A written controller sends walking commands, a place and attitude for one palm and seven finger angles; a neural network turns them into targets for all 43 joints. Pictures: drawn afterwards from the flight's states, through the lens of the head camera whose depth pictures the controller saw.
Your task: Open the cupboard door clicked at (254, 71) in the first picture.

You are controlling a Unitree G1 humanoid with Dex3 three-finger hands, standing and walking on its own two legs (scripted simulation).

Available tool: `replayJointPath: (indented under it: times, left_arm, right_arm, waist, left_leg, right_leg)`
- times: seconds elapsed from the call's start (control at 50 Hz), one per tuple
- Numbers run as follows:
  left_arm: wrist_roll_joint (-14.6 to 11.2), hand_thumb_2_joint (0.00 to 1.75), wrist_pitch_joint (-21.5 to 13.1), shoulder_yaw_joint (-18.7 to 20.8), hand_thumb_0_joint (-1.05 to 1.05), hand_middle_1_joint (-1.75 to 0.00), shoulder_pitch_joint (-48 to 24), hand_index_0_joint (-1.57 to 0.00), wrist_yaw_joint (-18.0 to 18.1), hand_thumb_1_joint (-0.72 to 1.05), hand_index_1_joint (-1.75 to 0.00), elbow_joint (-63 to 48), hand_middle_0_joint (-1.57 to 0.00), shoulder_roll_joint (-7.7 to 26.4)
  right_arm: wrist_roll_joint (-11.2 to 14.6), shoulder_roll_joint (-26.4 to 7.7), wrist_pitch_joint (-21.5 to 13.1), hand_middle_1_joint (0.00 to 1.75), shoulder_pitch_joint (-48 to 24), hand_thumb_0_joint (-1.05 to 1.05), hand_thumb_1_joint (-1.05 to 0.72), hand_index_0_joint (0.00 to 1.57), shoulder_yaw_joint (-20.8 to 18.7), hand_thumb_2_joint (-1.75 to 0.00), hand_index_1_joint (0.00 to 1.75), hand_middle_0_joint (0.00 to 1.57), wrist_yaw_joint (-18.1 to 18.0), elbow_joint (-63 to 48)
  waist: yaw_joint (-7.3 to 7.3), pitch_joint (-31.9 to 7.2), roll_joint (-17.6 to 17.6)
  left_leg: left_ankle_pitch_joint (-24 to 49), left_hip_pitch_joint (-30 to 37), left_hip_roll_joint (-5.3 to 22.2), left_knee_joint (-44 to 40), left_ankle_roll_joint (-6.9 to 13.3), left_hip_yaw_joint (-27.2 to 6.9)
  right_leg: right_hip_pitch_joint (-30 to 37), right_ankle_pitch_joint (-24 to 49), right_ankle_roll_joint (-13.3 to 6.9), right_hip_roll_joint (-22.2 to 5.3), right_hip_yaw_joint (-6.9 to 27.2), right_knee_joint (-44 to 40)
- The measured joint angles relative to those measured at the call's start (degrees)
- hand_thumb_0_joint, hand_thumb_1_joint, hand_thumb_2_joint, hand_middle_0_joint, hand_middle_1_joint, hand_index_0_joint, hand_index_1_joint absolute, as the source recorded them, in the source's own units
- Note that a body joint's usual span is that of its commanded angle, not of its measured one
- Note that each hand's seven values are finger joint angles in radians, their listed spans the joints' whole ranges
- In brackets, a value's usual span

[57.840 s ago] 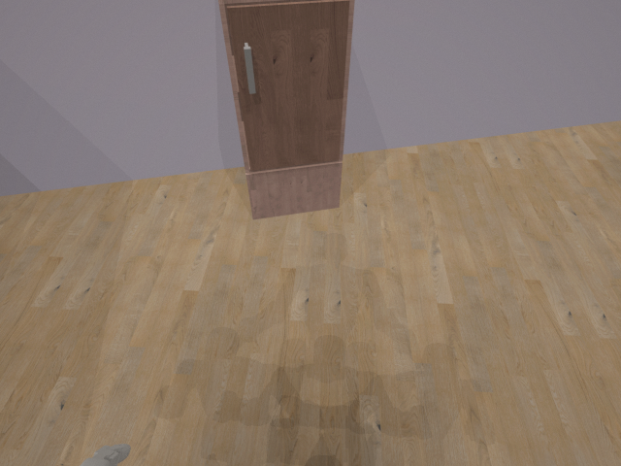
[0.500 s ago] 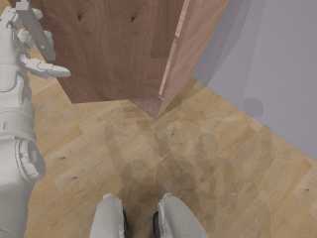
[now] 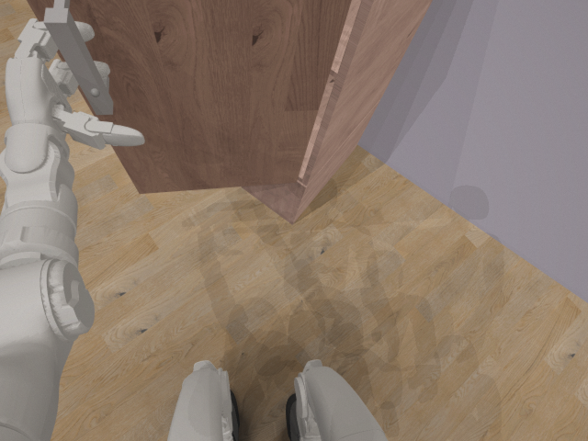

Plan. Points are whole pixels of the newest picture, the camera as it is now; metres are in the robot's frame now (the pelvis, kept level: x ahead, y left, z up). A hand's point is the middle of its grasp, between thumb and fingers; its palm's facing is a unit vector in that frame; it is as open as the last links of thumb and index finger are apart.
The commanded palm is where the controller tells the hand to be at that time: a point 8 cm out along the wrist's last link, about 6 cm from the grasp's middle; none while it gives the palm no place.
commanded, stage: slide the fingers in behind the handle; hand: left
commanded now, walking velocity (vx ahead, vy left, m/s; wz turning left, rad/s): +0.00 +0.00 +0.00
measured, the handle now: (85, 56) +0.59 +0.21 +0.07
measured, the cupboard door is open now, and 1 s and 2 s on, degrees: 45 45 86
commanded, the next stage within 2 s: close the thumb around the handle in 0.10 s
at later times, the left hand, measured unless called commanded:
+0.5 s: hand (101, 92) +0.55 +0.19 +0.06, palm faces +0.08 -1.00 -0.02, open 11.4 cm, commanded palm +0.53 +0.21 +0.06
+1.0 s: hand (108, 93) +0.54 +0.18 +0.06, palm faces +0.07 -1.00 -0.01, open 5.6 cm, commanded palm +0.52 +0.21 +0.06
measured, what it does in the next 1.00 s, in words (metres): stands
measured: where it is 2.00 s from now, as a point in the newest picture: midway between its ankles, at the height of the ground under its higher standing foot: outside the picture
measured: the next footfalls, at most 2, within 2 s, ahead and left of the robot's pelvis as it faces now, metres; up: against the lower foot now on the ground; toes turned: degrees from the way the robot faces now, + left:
none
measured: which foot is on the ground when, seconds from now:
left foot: down 0.00-1.00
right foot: down 0.00-1.00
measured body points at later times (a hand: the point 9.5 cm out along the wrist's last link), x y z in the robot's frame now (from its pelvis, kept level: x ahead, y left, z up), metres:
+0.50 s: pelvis +0.00 +0.00 +0.00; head +0.17 +0.03 +0.41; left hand +0.54 +0.24 +0.06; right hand -0.02 -0.26 -0.10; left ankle +0.04 +0.09 -0.62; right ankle +0.00 -0.11 -0.62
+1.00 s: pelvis +0.00 -0.01 +0.00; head +0.17 +0.02 +0.42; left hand +0.54 +0.24 +0.06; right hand -0.01 -0.27 -0.10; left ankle +0.04 +0.09 -0.62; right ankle +0.00 -0.11 -0.62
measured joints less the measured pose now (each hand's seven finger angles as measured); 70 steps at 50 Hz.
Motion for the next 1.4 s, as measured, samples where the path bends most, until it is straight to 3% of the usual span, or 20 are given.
replayJointPath:
  times: [0.18,0.36,0.56,0.84,1.16,1.28,1.4]
  left_arm:
    - [0.1,0.30,-0.1,-2.2,-0.01,-1.20,-1.3,-0.29,0.8,-0.50,-1.20,1.8,-0.30,-1.1]
    - [1.5,0.34,-1.1,-0.6,-0.01,-1.21,-1.9,-0.31,2.2,-0.40,-1.22,1.2,-0.31,-0.5]
    - [0.4,0.53,0.3,-0.8,-0.01,-1.26,-1.0,-0.34,1.3,0.05,-1.26,1.3,-0.34,-0.3]
    - [0.3,0.83,-0.3,-0.5,0.01,-1.33,-0.3,-0.38,0.8,0.74,-1.34,0.5,-0.39,-0.7]
    - [-0.9,0.81,-0.6,-0.4,0.01,-1.35,3.0,-0.37,1.0,0.76,-1.35,-2.0,-0.37,-2.5]
    - [-2.7,0.78,-1.5,-1.7,0.02,-1.35,9.6,-0.37,1.0,0.75,-1.35,-7.1,-0.37,-6.1]
    - [-4.9,0.75,-2.1,-5.3,0.01,-1.35,20.5,-0.37,1.5,0.73,-1.35,-16.2,-0.37,-11.9]
  right_arm:
    - [-0.2,0.1,0.2,0.30,0.2,0.00,-0.90,0.20,0.0,-0.90,0.30,0.21,0.2,0.3]
    - [-0.6,-0.1,-0.1,0.30,0.0,0.00,-0.90,0.20,-0.1,-0.90,0.30,0.21,0.1,-0.1]
    - [-0.1,0.1,0.5,0.30,0.5,0.00,-0.90,0.20,0.1,-0.90,0.30,0.21,0.0,0.4]
    - [-0.2,-0.3,0.2,0.30,-0.2,0.00,-0.90,0.20,-0.3,-0.90,0.30,0.21,-0.1,-0.2]
    - [0.1,0.3,0.3,0.30,-0.2,0.00,-0.90,0.20,-0.6,-0.90,0.30,0.21,0.2,-0.1]
    - [0.6,0.4,1.0,0.30,0.2,0.00,-0.90,0.20,-1.2,-0.90,0.30,0.21,0.7,-0.6]
    - [1.5,0.7,1.6,0.30,-0.1,0.00,-0.90,0.20,-2.0,-0.90,0.30,0.21,1.3,-1.8]
  waist:
    - [0.12,-0.1,0.2]
    - [-0.75,0.2,0.1]
    - [-0.10,0.2,0.3]
    - [-0.21,0.0,0.1]
    - [0.57,-0.3,0.0]
    - [1.89,-1.0,0.0]
    - [3.81,-2.2,-0.4]
  left_leg:
    - [0.2,0.1,-0.5,-0.2,0.2,-0.2]
    - [0.2,-1.5,-0.3,0.6,0.2,0.0]
    - [0.3,0.0,-0.2,-0.4,0.0,0.0]
    - [0.1,0.1,-0.1,-0.3,-0.4,-0.1]
    - [-0.1,1.6,0.1,-1.0,-0.6,0.2]
    - [0.0,4.5,0.0,-2.8,-0.5,1.1]
    - [0.2,9.1,-0.3,-5.7,-0.4,2.1]
  right_leg:
    - [0.3,0.1,0.2,-0.4,-0.2,-0.2]
    - [-1.4,0.0,0.2,-0.3,0.0,0.6]
    - [-0.1,0.2,0.1,-0.2,0.0,-0.3]
    - [-0.1,-0.1,-0.4,0.0,0.0,0.0]
    - [1.1,-0.2,-0.5,0.2,0.5,-0.5]
    - [3.6,-0.1,-0.3,0.1,1.3,-1.9]
    - [7.7,0.2,-0.1,-0.2,2.4,-4.2]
